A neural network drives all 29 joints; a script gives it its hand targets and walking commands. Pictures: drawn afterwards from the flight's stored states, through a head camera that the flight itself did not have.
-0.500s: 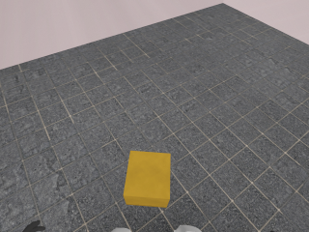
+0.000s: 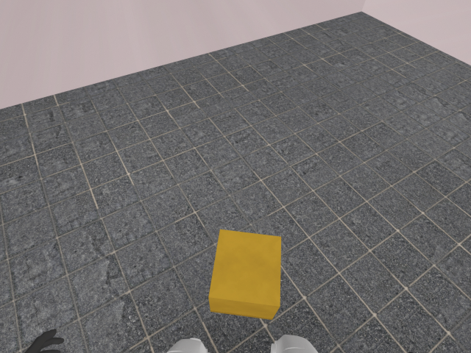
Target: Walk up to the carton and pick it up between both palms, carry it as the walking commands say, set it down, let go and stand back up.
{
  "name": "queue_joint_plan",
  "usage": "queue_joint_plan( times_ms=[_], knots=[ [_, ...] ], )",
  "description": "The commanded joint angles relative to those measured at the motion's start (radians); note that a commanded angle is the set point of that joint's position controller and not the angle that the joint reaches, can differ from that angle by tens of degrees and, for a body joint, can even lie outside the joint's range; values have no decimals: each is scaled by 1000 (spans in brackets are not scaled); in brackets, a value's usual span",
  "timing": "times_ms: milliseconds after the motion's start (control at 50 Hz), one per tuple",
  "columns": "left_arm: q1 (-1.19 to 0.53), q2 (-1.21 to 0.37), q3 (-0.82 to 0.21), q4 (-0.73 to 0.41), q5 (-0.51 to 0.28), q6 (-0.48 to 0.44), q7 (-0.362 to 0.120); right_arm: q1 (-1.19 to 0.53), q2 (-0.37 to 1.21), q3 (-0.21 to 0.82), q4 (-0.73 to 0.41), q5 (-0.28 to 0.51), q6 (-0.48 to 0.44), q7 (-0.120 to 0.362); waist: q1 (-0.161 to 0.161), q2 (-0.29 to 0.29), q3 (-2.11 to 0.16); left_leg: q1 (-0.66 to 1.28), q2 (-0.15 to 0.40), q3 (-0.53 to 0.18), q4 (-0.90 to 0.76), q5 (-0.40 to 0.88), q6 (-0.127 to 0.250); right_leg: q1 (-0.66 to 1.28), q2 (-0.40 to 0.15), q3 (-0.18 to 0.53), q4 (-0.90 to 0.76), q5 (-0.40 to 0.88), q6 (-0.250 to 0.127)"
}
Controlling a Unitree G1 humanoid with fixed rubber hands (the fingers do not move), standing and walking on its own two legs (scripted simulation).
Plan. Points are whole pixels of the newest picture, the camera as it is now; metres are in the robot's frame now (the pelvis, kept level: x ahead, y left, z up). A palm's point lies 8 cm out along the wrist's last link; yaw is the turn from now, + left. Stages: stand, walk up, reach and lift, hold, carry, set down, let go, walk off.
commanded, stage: walk up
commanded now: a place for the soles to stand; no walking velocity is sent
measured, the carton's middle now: (245, 274) +0.47 -0.07 -0.64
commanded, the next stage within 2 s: stand in 0.90 s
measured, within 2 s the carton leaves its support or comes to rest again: neither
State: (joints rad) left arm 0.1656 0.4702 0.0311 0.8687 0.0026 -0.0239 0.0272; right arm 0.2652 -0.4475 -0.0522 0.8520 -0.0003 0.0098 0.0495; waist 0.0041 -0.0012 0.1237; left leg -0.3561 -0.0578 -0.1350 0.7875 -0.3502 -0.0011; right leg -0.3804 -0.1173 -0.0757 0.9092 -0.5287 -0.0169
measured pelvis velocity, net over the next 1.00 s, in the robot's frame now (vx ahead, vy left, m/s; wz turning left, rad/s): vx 0.02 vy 0.00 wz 0.03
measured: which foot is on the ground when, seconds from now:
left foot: down 0.00-1.00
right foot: down 0.00-1.00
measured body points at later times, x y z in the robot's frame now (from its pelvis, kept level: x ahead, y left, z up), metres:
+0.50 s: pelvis +0.03 +0.01 +0.01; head +0.07 -0.01 +0.46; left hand +0.12 +0.35 -0.08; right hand +0.12 -0.32 -0.10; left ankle +0.05 +0.15 -0.71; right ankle +0.04 -0.13 -0.71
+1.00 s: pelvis +0.02 +0.00 +0.01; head +0.05 -0.02 +0.46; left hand +0.11 +0.35 -0.07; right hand +0.11 -0.32 -0.11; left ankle +0.05 +0.15 -0.71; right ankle +0.04 -0.13 -0.71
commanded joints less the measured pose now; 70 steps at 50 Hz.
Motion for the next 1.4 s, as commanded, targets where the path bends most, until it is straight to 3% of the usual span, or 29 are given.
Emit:
queue_joint_plan(
  times_ms=[0,40,60,100,120,140,160,180,220,260,300,320,340,420,480,580,660,780,840,900,1040,1080,1100,1140,1160,1200,1240,1280,1380],
  knots=[
    [52,201,80,-31,-12,-10,14,-79,-265,-80,-123,-65,-15,-30,-9,222,3,10,202,-438,-444,-195,252,-176,45,56,36,-79,-11],
    [85,171,75,-19,-5,-24,16,-22,-236,-80,-118,-54,-9,-34,-10,252,-92,61,188,-408,-356,144,241,-85,63,51,-63,-30,-1],
    [99,165,69,8,5,-31,16,-11,-220,-83,-131,-45,-8,-34,-13,157,-148,95,193,-367,-322,265,220,-6,82,24,-125,31,2],
    [132,135,61,18,15,-44,17,-49,-205,-71,-142,-19,-2,-35,19,99,-184,-36,172,-302,-265,198,191,226,97,28,-363,234,-22],
    [128,181,59,12,28,-52,22,-52,-156,-41,-149,-10,-2,-34,41,48,-160,-135,145,-271,-213,103,146,319,25,145,-486,157,-57],
    [139,268,78,7,35,-70,26,-83,-117,-30,-162,-11,-6,-33,70,-98,-130,-247,32,-123,-13,65,61,344,-200,397,-591,91,-125],
    [114,290,90,9,30,-69,21,-53,-132,-42,-140,-7,-2,-37,58,-137,-108,-228,-25,-32,66,-155,36,285,-319,489,-618,125,-203],
    [69,284,93,-12,34,-69,16,-61,-163,-52,-132,-19,-3,-37,47,-94,-66,-215,32,-15,115,-187,33,241,-346,462,-581,206,-250],
    [31,279,80,-27,23,-65,13,-4,-180,-55,-95,-19,-15,-32,3,-100,-95,-96,63,46,40,-179,34,185,-293,300,-491,415,-224],
    [-33,213,62,-54,25,-49,-2,72,-174,-57,-53,-27,-43,-33,-39,-66,-141,83,30,23,-196,136,51,103,-111,94,-318,462,-102],
    [-11,122,42,-56,-4,-28,-10,10,-229,-57,-82,-38,-59,-49,-5,163,-148,152,199,-378,-345,248,141,-42,43,34,-92,225,-3],
    [-7,156,46,-32,-10,-17,-6,-23,-250,-63,-73,-35,-55,-48,6,151,-138,101,253,-437,-376,211,201,-57,67,79,-60,-89,-7],
    [-10,157,51,-43,0,-15,-4,-42,-238,-69,-71,-40,-54,-48,1,128,-107,130,253,-427,-355,218,223,-59,80,84,-90,-135,-13],
    [76,131,34,8,-6,-48,0,-85,-186,-33,-84,-11,-42,-52,38,99,-216,143,155,-196,-176,568,136,167,51,58,-448,276,-18],
    [49,244,60,0,17,-52,1,-58,-139,-28,-84,-6,-33,-50,14,-8,-206,-4,50,-12,-93,255,45,246,-159,184,-382,471,-132],
    [-5,177,41,-25,4,-28,-6,-65,-170,-34,-81,-25,-39,-46,12,-3,-187,34,114,-166,-230,291,118,141,-13,61,-272,277,-50],
    [13,151,32,-10,5,-16,-14,-99,-208,-35,-69,-27,-41,-53,20,113,-149,11,181,-289,-312,172,153,105,51,63,-249,148,-24],
    [-6,210,47,0,15,-31,-12,-86,-164,-20,-45,-11,-44,-49,11,-15,-163,-13,60,-60,-207,252,54,197,-96,159,-390,294,-90],
    [-25,174,42,-9,2,-23,-10,-67,-189,-27,-34,-22,-50,-51,12,72,-201,42,120,-153,-260,325,87,181,-23,52,-278,286,-38],
    [-5,161,32,9,5,-19,-14,-96,-182,-16,-42,-9,-49,-53,16,52,-208,30,152,-223,-271,307,124,192,23,62,-276,232,-25],
    [-31,210,47,-3,14,-28,-10,-68,-159,-15,-9,-14,-43,-46,-9,-19,-184,44,63,-32,-192,269,55,176,-110,132,-395,274,-88],
    [-41,171,39,-4,10,-21,-13,-67,-176,-13,1,-17,-41,-44,2,-37,-173,17,89,-100,-242,264,84,153,-39,82,-356,235,-52],
    [-311,-24,149,-355,8,71,-11,-348,-54,-153,-350,-54,9,-9,-36,-88,33,-96,-1,41,-244,-62,-7,-2,126,26,-357,122,-4],
    [-175,50,212,-374,92,113,-51,-230,-102,-182,-319,-44,76,1,-56,-21,69,-52,-6,176,-267,-194,-55,-30,144,-103,-373,36,39],
    [-194,35,217,-392,88,133,-62,-258,-96,-176,-334,-52,95,13,-46,-52,85,-42,4,188,-280,-237,-46,1,149,-102,-372,23,33],
    [-155,23,226,-425,103,158,-57,-277,-99,-191,-374,-69,122,26,-16,48,-1,-136,39,170,-347,-303,-14,182,185,-103,-296,103,60],
    [-109,3,221,-391,87,174,-54,-229,-93,-198,-345,-82,136,19,-4,-30,26,-165,53,188,-352,-260,-13,251,190,-94,-307,114,65],
    [-118,42,233,-423,118,172,-49,-249,-129,-216,-326,-83,132,39,24,60,6,-155,50,208,-343,-244,-29,280,177,-79,-294,133,80],
    [-265,-2,180,-395,65,153,-64,-359,-36,-160,-300,-55,117,15,-8,-45,-28,-94,22,215,-153,-39,-47,84,134,12,-278,149,62]
  ],
)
